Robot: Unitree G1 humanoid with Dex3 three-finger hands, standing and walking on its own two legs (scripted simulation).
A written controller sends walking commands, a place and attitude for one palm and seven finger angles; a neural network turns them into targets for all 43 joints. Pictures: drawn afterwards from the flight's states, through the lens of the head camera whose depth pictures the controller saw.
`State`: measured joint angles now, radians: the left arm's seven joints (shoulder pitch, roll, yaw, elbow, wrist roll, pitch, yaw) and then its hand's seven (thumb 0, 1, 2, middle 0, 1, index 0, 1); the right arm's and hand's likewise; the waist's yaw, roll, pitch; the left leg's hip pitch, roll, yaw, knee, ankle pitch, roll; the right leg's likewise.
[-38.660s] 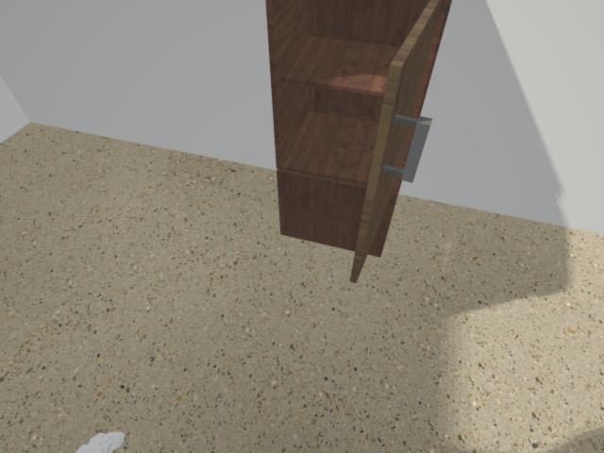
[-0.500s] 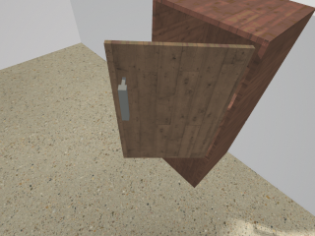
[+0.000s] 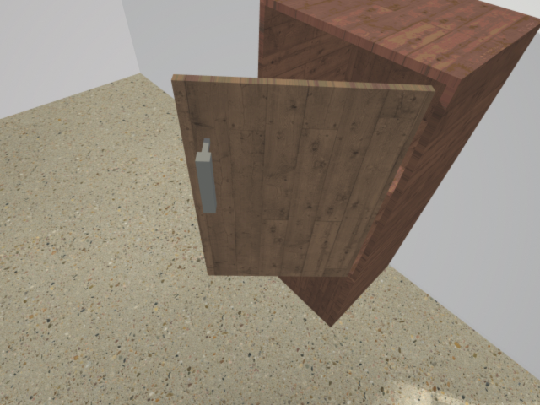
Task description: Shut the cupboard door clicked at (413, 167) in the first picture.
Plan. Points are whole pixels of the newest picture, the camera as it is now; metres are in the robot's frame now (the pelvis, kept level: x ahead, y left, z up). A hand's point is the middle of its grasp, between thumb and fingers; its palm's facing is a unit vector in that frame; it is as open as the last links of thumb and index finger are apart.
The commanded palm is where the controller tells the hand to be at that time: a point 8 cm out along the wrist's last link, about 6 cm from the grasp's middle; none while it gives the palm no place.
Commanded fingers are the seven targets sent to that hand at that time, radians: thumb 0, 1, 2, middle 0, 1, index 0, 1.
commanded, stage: look again from close up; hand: left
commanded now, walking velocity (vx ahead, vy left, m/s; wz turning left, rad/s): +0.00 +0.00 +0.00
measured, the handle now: (208, 176) +0.48 +0.15 +0.05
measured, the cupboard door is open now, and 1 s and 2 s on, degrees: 47 47 47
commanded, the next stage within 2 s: raise the hand and make a fist in 0.08 s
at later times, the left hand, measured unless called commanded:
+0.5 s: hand (172, 373) +0.17 +0.15 -0.03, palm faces +0.08 -1.00 -0.03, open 6.6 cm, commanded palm +0.11 +0.21 -0.05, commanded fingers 0.00 0.90 0.90 -0.49 -0.62 -0.49 -0.62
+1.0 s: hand (170, 350) +0.19 +0.15 -0.01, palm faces +0.09 -0.99 -0.03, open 4.2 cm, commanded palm +0.15 +0.20 +0.00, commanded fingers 0.00 0.90 0.90 -0.95 -1.12 -0.95 -1.12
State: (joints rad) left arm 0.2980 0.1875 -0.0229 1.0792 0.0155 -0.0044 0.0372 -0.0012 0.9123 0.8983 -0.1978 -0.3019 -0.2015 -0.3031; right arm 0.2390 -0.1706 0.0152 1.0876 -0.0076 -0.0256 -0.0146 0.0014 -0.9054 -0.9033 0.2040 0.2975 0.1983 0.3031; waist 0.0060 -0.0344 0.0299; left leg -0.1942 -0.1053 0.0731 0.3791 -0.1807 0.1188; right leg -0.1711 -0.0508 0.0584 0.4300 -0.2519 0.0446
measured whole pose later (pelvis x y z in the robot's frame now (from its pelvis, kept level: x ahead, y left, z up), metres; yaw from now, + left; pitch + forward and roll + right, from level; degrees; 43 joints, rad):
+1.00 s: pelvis +0.00 -0.07 -0.07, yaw +2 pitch +12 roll -1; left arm 0.46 0.24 0.24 -0.05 -0.36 -0.35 -0.31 0.01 0.90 0.90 -0.77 -0.93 -0.78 -0.93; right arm 0.27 -0.22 0.02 0.55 0.03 -0.22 -0.05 0.01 -0.90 -0.90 0.21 0.30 0.20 0.30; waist 0.01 0.02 -0.12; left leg -0.77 -0.03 -0.01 1.03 -0.47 0.02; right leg -0.76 0.06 -0.10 1.00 -0.46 -0.07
